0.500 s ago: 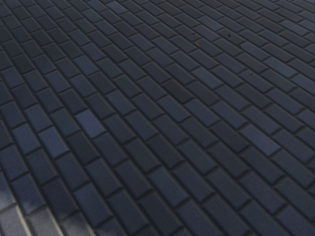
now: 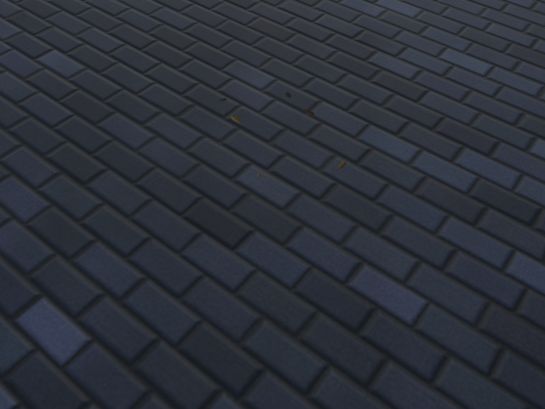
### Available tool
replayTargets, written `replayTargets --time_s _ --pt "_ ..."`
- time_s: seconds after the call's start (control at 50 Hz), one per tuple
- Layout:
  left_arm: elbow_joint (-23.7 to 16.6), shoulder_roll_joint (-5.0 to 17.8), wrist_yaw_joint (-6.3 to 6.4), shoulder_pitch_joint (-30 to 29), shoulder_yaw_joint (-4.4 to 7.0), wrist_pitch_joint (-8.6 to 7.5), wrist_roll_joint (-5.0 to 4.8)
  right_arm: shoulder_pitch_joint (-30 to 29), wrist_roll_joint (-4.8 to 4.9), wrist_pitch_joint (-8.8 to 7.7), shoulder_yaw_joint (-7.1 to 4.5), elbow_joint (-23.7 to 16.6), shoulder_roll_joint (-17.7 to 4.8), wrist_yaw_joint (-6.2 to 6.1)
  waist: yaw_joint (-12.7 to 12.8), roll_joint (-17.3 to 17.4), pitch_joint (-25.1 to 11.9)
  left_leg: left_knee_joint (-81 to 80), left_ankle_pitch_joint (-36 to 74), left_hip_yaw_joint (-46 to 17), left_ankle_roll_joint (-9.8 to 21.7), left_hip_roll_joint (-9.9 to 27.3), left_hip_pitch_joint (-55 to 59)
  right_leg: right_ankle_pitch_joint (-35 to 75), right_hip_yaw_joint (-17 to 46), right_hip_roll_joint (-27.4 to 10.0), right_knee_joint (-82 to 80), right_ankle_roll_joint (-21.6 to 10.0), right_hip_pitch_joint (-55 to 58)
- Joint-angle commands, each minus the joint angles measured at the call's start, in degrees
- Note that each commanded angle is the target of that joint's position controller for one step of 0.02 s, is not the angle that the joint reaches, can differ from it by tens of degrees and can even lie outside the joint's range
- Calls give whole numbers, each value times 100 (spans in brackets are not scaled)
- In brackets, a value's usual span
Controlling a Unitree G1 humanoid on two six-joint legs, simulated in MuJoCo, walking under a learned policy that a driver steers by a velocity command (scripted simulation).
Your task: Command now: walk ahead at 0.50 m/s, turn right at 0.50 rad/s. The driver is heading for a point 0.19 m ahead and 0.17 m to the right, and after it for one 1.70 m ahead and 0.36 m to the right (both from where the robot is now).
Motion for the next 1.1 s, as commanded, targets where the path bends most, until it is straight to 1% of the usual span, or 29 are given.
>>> replayTargets --time_s 0.02,0.1,0.18,0.22,0.24,0.26,0.28,0.3,0.32,0.34,0.36,0.38,0.4,0.48,0.56,0.62,0.68,0.74,0.76,0.78,0.8,0.82,0.84,0.86,0.88,0.9,0.94,0.98,1.1 --pt "-393 92 -61 20 12 -8 31 -428 -12 -93 -189 -322 -826 -69 168 643 51 -1050 1254 -671 825 1606 75 828 177 -227 -669 56 -294" --pt "-680 -18 -219 -754 -63 -59 53 -209 52 2 -245 -197 -1026 -127 -121 504 252 -1050 1391 -89 727 1612 360 1450 -270 -108 -1820 -45 -135" --pt "-996 87 -329 -1177 -42 -33 51 23 183 166 -321 -46 -1204 -133 -167 550 359 -635 2068 158 576 1842 1149 904 -535 47 -2329 -293 -206" --pt "-1046 266 -348 -936 53 2 60 -84 242 247 -371 -69 -1370 -151 82 726 83 84 3817 328 447 1849 1349 317 -849 383 -2368 -515 382" --pt "-964 424 -340 -466 152 23 48 -157 272 296 -389 -90 -1431 -159 377 782 -209 827 4615 417 375 1789 1314 96 -1014 627 -2405 -660 1018" --pt "-742 679 -296 404 319 37 27 -267 300 334 -366 -119 -1394 -163 877 672 -643 1996 4705 578 204 1575 924 389 -1092 910 -2781 -865 2233" --pt "-490 1179 -178 1364 538 96 9 -169 163 304 -270 -197 -1162 -175 1233 104 -1150 3751 3094 597 -85 1316 -435 434 -157 511 -2956 -1170 3982" --pt "-551 1795 -141 1087 594 43 -36 303 -70 156 -4 -528 -277 -113 441 -1390 -1483 5682 -2172 51 -441 88 -2998 -543 3136 -887 -3605 -2198 5577" --pt "-771 1350 -199 1199 443 -79 30 -205 147 -77 -37 -582 -706 -35 835 -631 -2175 6286 -2468 -1320 -338 -1 -3604 -1257 4459 -1295 -4446 -2420 5859" --pt "-721 1010 -225 998 343 -181 77 -727 363 -198 -112 -745 -980 9 881 -318 -1378 6189 -1888 -1347 -187 269 -4081 -860 3692 -1179 -4567 -2116 5395" --pt "-750 848 -222 680 292 -232 55 -778 299 -266 -88 -729 -925 -18 645 48 -917 5704 -1367 -1343 -95 532 -3885 -307 2955 -921 -4514 -1899 4599" --pt "-825 653 -205 271 233 -239 68 -742 140 -272 -122 -641 -951 -65 399 210 -632 5192 -1041 -1353 -123 714 -3471 337 2382 -682 -4526 -1730 3834" --pt "-932 501 -176 44 170 -246 135 -622 84 -212 -162 -596 -1003 -66 206 115 -555 4904 -808 -1403 -151 830 -3057 827 2045 -518 -4631 -1660 3347" --pt "-919 672 -38 182 199 -281 108 -758 -11 9 -121 -671 -745 -66 114 139 -363 3853 -136 -1206 -488 737 -2807 1802 1378 -278 -4883 -1669 2636" --pt "-744 624 53 515 169 -262 101 -1473 26 0 2 -825 -496 7 448 -77 -169 2145 1489 -1079 -578 540 -2505 1480 780 71 -4919 -1296 2427" --pt "-553 670 39 816 168 -274 89 -1926 102 -48 32 -955 -518 82 672 -143 24 1540 1994 -1055 -484 433 -2341 962 904 -88 -4943 -1222 2548" --pt "-376 662 50 1060 168 -235 77 -2177 105 -109 14 -1082 -651 155 745 -137 147 1181 1560 -1115 -276 406 -2748 1225 1175 -413 -4592 -1213 3346" --pt "-292 728 91 1060 196 -151 91 -1905 108 -159 -28 -1050 -778 197 554 -302 78 1013 833 -1006 -19 298 -2502 2217 1309 -610 -4188 -1086 3865" --pt "-312 751 95 945 197 -126 92 -1508 100 -174 -87 -947 -881 182 315 -352 -145 896 713 -841 112 137 -1912 3169 1196 -491 -3776 -999 3878" --pt "-351 666 88 848 150 -107 113 -776 73 -186 -188 -738 -1070 155 -56 -265 -674 862 947 -795 307 122 -808 3812 949 -188 -2925 -858 3680" --pt "-484 463 85 790 49 -105 192 223 -1 -185 -255 -591 -1348 125 -467 149 -1536 1097 1061 -1736 702 968 861 2805 718 160 -1412 -662 2736" --pt "-482 -41 48 1633 -89 -196 96 811 7 -122 -381 -372 -1725 144 -195 1829 -2277 694 -127 -4300 1639 2199 2927 -724 291 1144 694 -169 480" --pt "-437 335 39 1439 -58 -269 34 834 185 -107 -240 -319 -1195 180 -369 1643 -2082 34 -1331 -5192 1592 2285 2952 -2006 744 1049 1300 -184 -356" --pt "-574 655 19 805 32 -309 -51 415 201 -83 -159 -390 -943 155 -396 1138 -1148 -82 -1530 -4399 1323 2118 2206 -1574 670 732 1460 -215 -744" --pt "-677 633 23 408 14 -340 -18 23 124 -39 -117 -480 -862 129 -267 676 -686 -189 -1084 -3739 1164 1894 1422 -1100 397 437 1244 -222 -638" --pt "-729 580 18 191 30 -359 75 -200 71 -19 -69 -494 -740 126 -136 529 -300 -352 -496 -3293 1140 1688 761 -796 279 256 858 -193 -530" --pt "-682 409 1 378 34 -318 110 -311 8 -43 -14 -478 -641 123 119 758 -275 -580 304 -2764 1094 1419 194 -502 224 36 399 -147 -3" --pt "-682 224 4 405 -12 -266 121 -245 76 -70 -32 -395 -745 108 187 800 -243 -764 833 -2383 1181 1380 -31 -435 89 -46 -24 -46 39" --pt "-967 -4 -52 -709 -137 -323 140 106 163 14 -95 -184 -1047 7 -121 643 -28 -974 1451 -1420 959 1061 -101 1407 -211 54 -2170 104 170"
Velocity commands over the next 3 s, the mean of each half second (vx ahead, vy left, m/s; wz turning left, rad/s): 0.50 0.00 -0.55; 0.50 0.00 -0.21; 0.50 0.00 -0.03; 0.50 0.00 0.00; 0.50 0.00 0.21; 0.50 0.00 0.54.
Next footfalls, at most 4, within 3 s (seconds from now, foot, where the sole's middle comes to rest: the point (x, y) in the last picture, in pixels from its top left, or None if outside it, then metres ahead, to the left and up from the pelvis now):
0.28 right None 0.30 -0.16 -0.78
0.78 left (293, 344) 0.65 -0.06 -0.78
1.30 right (407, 281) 0.83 -0.39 -0.78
1.84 left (351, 186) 1.20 -0.28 -0.78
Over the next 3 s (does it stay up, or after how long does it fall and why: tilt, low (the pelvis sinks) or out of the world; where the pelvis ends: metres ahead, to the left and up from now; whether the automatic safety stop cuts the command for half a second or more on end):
stays up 1.59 -0.46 -0.02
